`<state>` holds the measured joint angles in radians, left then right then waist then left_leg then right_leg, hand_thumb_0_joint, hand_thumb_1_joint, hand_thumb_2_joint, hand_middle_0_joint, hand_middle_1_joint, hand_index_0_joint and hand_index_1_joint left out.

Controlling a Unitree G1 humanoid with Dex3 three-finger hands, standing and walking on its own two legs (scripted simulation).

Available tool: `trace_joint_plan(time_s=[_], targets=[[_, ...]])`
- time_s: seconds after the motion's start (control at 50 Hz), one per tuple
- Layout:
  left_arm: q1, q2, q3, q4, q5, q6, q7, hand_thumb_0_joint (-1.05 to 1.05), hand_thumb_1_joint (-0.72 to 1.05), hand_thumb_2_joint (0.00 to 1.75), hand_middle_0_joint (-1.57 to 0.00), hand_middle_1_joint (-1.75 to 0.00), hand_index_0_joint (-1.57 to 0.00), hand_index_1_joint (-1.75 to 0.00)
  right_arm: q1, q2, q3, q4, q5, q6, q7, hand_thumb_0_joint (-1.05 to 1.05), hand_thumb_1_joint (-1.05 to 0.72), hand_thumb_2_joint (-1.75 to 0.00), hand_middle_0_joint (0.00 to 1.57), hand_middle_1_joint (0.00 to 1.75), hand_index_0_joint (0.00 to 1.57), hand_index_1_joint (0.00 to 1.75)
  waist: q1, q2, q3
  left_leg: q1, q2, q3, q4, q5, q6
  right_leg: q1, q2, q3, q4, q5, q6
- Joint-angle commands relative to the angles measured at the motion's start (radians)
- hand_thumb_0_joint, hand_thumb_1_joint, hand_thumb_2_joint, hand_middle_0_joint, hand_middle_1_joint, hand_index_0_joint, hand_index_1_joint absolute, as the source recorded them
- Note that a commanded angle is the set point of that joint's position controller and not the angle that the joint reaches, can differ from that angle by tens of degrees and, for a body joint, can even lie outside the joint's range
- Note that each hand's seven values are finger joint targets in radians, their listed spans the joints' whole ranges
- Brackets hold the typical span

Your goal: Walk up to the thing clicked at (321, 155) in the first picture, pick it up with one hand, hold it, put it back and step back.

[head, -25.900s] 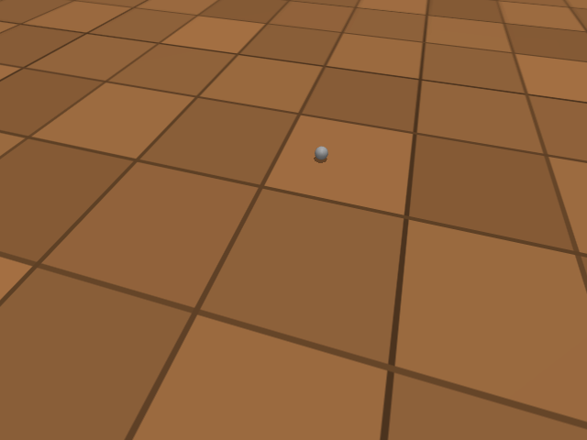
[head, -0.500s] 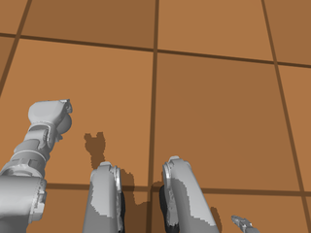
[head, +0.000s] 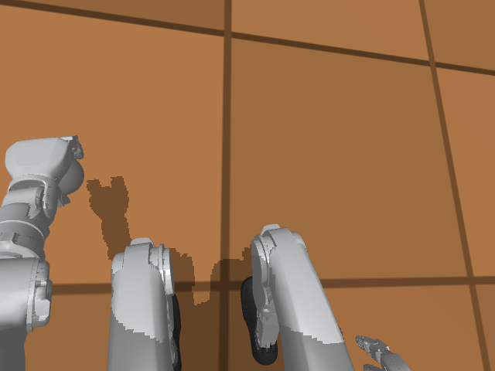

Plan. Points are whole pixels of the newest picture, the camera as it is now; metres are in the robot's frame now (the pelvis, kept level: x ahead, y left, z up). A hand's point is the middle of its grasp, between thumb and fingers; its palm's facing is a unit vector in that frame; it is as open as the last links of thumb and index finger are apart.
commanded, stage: crouch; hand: left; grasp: from above
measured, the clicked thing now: (60, 175) +0.45 +0.29 -0.20
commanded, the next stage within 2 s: lower in 0.36 s
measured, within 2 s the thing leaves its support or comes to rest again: neither
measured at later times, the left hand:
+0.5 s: hand (66, 181) +0.44 +0.29 -0.22, palm faces -0.45 -0.07 -0.89, open 9.8 cm
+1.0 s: hand (78, 184) +0.45 +0.28 -0.28, palm faces -0.45 -0.08 -0.89, open 9.8 cm
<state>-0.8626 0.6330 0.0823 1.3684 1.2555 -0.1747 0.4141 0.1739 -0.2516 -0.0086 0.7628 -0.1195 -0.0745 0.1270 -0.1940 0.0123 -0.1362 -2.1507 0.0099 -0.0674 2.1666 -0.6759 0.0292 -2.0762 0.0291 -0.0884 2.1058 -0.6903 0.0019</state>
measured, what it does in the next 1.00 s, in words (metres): lowers itself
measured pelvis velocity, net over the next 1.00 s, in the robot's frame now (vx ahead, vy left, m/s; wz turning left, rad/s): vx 0.00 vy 0.00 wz -0.07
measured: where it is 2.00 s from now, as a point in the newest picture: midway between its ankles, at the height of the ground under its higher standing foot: (215, 342)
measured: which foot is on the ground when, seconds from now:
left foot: down 0.00-1.00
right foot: down 0.00-1.00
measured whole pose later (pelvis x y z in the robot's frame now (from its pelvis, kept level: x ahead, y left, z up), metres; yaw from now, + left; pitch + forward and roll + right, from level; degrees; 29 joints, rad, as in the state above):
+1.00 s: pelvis +0.00 +0.00 -0.08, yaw -4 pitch +33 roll -9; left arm -0.93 0.79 0.15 1.50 1.27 -0.22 0.48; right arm 0.13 -0.27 0.10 0.76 -0.17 -0.10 0.15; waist -0.26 -0.04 0.01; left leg -2.35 0.03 -0.13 2.45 -0.70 0.02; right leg -2.27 0.05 -0.15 2.36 -0.69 -0.01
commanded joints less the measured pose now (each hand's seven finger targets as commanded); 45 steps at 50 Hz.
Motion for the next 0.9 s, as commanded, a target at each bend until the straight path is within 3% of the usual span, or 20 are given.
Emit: trace_joint_plan(time_s=[0.0, 0.02, 0.04, 0.1, 0.18, 0.26, 0.28, 0.38, 0.4, 0.42, 0.44, 0.46, 0.56, 0.62, 0.64, 0.66, 0.72, 0.76, 0.84, 0.88], targets=[[-0.326, 0.226, 0.018, -0.093, -0.016, -0.004, 0.055, 0.0, 0.45, 0.86, -0.83, -0.85, -0.85, -0.83, 0.21, -0.237, -0.07, -0.011, -0.001, -0.009, -0.008, 0.0, -0.91, -0.9, 0.2, 0.3, 0.2, 0.3, -0.007, 0.25, -0.645, 0.582, -0.007, 0.001, -0.217, 0.183, -0.008, 0.225, 0.019, -0.026, -0.199, 0.223, -0.048], [-0.375, 0.269, 0.047, -0.159, -0.015, -0.012, 0.057, 0.0, 0.47, 0.88, -0.83, -0.87, -0.86, -0.84, 0.224, -0.247, -0.071, -0.005, -0.006, -0.011, -0.006, 0.0, -0.91, -0.9, 0.2, 0.3, 0.2, 0.3, -0.017, 0.258, -0.666, 0.579, -0.006, -0.007, -0.21, 0.192, -0.011, 0.22, 0.011, -0.027, -0.184, 0.229, -0.045], [-0.381, 0.308, 0.063, -0.162, -0.014, -0.014, 0.059, 0.0, 0.48, 0.86, -0.84, -0.88, -0.87, -0.84, 0.226, -0.246, -0.069, -0.003, -0.006, -0.01, -0.007, 0.0, -0.91, -0.9, 0.2, 0.3, 0.2, 0.3, -0.002, 0.263, -0.686, 0.586, -0.007, 0.002, -0.195, 0.205, -0.008, 0.233, 0.017, -0.025, -0.181, 0.245, -0.046], [-0.364, 0.288, 0.044, -0.083, -0.006, -0.014, 0.059, 0.0, 0.46, 0.87, -0.83, -0.86, -0.86, -0.84, 0.212, -0.241, -0.055, -0.002, -0.007, -0.01, -0.006, 0.0, -0.91, -0.9, 0.2, 0.3, 0.2, 0.3, -0.01, 0.249, -0.647, 0.518, -0.011, 0.013, -0.176, 0.156, -0.003, 0.216, 0.022, -0.025, -0.171, 0.209, -0.046], [-0.412, 0.35, 0.066, -0.109, -0.01, -0.028, 0.06, 0.0, 0.46, 0.86, -0.83, -0.85, -0.85, -0.82, 0.217, -0.246, -0.043, 0.005, -0.012, -0.012, -0.007, 0.0, -0.91, -0.9, 0.2, 0.3, 0.2, 0.3, -0.014, 0.241, -0.657, 0.463, -0.01, 0.029, -0.134, 0.145, 0.007, 0.243, 0.027, -0.024, -0.158, 0.208, -0.042], [-0.368, 0.335, 0.052, -0.025, -0.009, -0.025, 0.059, 0.0, 0.46, 0.82, -0.82, -0.85, -0.85, -0.82, 0.203, -0.251, -0.028, -0.005, -0.013, -0.014, -0.008, 0.0, -0.91, -0.9, 0.2, 0.3, 0.2, 0.3, -0.019, 0.222, -0.623, 0.429, -0.009, 0.025, -0.119, 0.129, 0.009, 0.22, 0.03, -0.033, -0.141, 0.195, -0.04], [-0.428, 0.37, 0.06, -0.078, -0.012, -0.036, 0.061, 0.0, 0.45, 0.82, -0.82, -0.83, -0.84, -0.8, 0.201, -0.253, -0.029, 0.005, -0.014, -0.013, -0.01, 0.0, -0.91, -0.9, 0.2, 0.3, 0.2, 0.3, -0.019, 0.246, -0.625, 0.42, -0.006, 0.022, -0.117, 0.117, 0.006, 0.207, 0.034, -0.037, -0.128, 0.183, -0.044], [-0.397, 0.378, 0.065, -0.068, -0.006, -0.03, 0.063, 0.0, 0.46, 0.81, -0.85, -0.79, -0.86, -0.77, 0.202, -0.261, -0.019, 0.0, -0.014, -0.012, -0.012, 0.0, -0.91, -0.9, 0.2, 0.3, 0.2, 0.3, -0.015, 0.273, -0.626, 0.453, -0.003, 0.011, -0.102, 0.151, -0.002, 0.181, 0.032, -0.048, -0.094, 0.213, -0.046], [-0.366, 0.347, 0.051, -0.039, -0.01, -0.026, 0.061, 0.0, 0.45, 0.82, -0.85, -0.78, -0.86, -0.76, 0.198, -0.257, -0.016, -0.001, -0.013, -0.012, -0.01, 0.0, -0.91, -0.9, 0.2, 0.3, 0.2, 0.3, -0.018, 0.276, -0.617, 0.448, -0.004, 0.012, -0.098, 0.16, -0.003, 0.181, 0.032, -0.049, -0.088, 0.221, -0.046], [-0.425, 0.385, 0.064, -0.103, -0.01, -0.033, 0.061, 0.0, 0.45, 0.8, -0.84, -0.78, -0.86, -0.76, 0.204, -0.261, -0.018, 0.003, -0.015, -0.01, -0.009, 0.0, -0.91, -0.9, 0.2, 0.3, 0.2, 0.3, -0.024, 0.282, -0.64, 0.445, -0.004, 0.016, -0.085, 0.166, 0.001, 0.196, 0.036, -0.047, -0.09, 0.233, -0.044], [-0.398, 0.392, 0.07, -0.079, -0.009, -0.031, 0.059, 0.0, 0.46, 0.81, -0.85, -0.79, -0.87, -0.77, 0.203, -0.267, -0.02, -0.002, -0.015, -0.011, -0.011, 0.0, -0.91, -0.9, 0.2, 0.3, 0.2, 0.3, -0.02, 0.272, -0.628, 0.44, -0.002, 0.017, -0.08, 0.163, 0.002, 0.191, 0.034, -0.048, -0.088, 0.229, -0.043], [-0.366, 0.353, 0.049, -0.049, -0.011, -0.025, 0.056, 0.0, 0.42, 0.82, -0.85, -0.76, -0.86, -0.75, 0.205, -0.259, -0.012, -0.006, -0.016, -0.01, -0.009, 0.0, -0.91, -0.9, 0.2, 0.3, 0.2, 0.3, -0.03, 0.269, -0.602, 0.422, -0.004, 0.02, -0.075, 0.168, 0.002, 0.193, 0.032, -0.047, -0.089, 0.235, -0.041], [-0.409, 0.358, 0.034, -0.021, -0.02, -0.039, 0.057, 0.0, 0.42, 0.8, -0.85, -0.75, -0.86, -0.74, 0.192, -0.264, 0.004, 0.0, -0.02, -0.012, -0.007, 0.0, -0.91, -0.9, 0.2, 0.3, 0.2, 0.3, -0.048, 0.246, -0.572, 0.367, -0.002, 0.012, -0.041, 0.146, 0.006, 0.172, 0.041, -0.059, -0.067, 0.217, -0.04], [-0.42, 0.404, 0.061, -0.05, -0.012, -0.051, 0.066, 0.0, 0.48, 0.8, -0.88, -0.77, -0.9, -0.75, 0.192, -0.277, 0.005, 0.001, -0.026, -0.016, -0.005, 0.0, -0.91, -0.9, 0.2, 0.3, 0.2, 0.3, -0.042, 0.279, -0.569, 0.395, 0.0, 0.001, -0.032, 0.162, -0.001, 0.147, 0.038, -0.07, -0.035, 0.229, -0.044], [-0.377, 0.375, 0.037, 0.01, -0.003, -0.048, 0.065, 0.0, 0.47, 0.79, -0.88, -0.76, -0.89, -0.74, 0.185, -0.272, 0.014, -0.005, -0.027, -0.016, -0.003, 0.0, -0.91, -0.9, 0.2, 0.3, 0.2, 0.3, -0.044, 0.275, -0.553, 0.384, 0.001, 0.006, -0.02, 0.17, 0.0, 0.154, 0.043, -0.069, -0.034, 0.237, -0.042], [-0.426, 0.386, 0.053, -0.056, -0.009, -0.061, 0.073, 0.0, 0.47, 0.79, -0.88, -0.75, -0.89, -0.74, 0.192, -0.274, 0.011, 0.003, -0.031, -0.015, -0.003, 0.0, -0.91, -0.9, 0.2, 0.3, 0.2, 0.3, -0.059, 0.271, -0.583, 0.379, 0.0, 0.005, -0.011, 0.181, 0.0, 0.168, 0.045, -0.074, -0.031, 0.251, -0.04], [-0.4, 0.425, 0.087, -0.047, -0.002, -0.063, 0.091, 0.0, 0.49, 0.81, -0.87, -0.8, -0.89, -0.77, 0.193, -0.277, 0.014, 0.003, -0.038, -0.017, 0.003, 0.0, -0.91, -0.9, 0.2, 0.3, 0.2, 0.3, -0.046, 0.286, -0.595, 0.373, 0.001, 0.011, 0.009, 0.204, 0.0, 0.185, 0.046, -0.075, -0.014, 0.271, -0.038], [-0.38, 0.396, 0.073, -0.002, -0.007, -0.055, 0.1, 0.0, 0.51, 0.81, -0.9, -0.79, -0.91, -0.77, 0.163, -0.283, 0.014, -0.011, -0.039, -0.017, 0.003, 0.0, -0.91, -0.9, 0.2, 0.3, 0.2, 0.3, -0.055, 0.294, -0.572, 0.378, 0.006, 0.002, 0.004, 0.177, -0.004, 0.139, 0.048, -0.084, -0.004, 0.242, -0.042], [-0.399, 0.455, 0.108, -0.047, 0.005, -0.053, 0.12, 0.0, 0.55, 0.83, -0.92, -0.79, -0.94, -0.78, 0.166, -0.29, 0.017, -0.011, -0.045, -0.017, 0.004, 0.0, -0.91, -0.9, 0.2, 0.3, 0.2, 0.3, -0.043, 0.341, -0.587, 0.389, 0.004, -0.006, 0.004, 0.166, -0.009, 0.124, 0.045, -0.093, 0.02, 0.23, -0.046], [-0.386, 0.429, 0.081, -0.023, 0.011, -0.047, 0.121, 0.0, 0.55, 0.87, -0.94, -0.76, -0.94, -0.75, 0.16, -0.284, 0.023, -0.005, -0.049, -0.019, 0.007, 0.0, -0.9, -0.9, 0.2, 0.3, 0.2, 0.3, -0.058, 0.345, -0.565, 0.374, 0.006, -0.002, 0.022, 0.169, -0.007, 0.122, 0.05, -0.092, 0.02, 0.24, -0.045]])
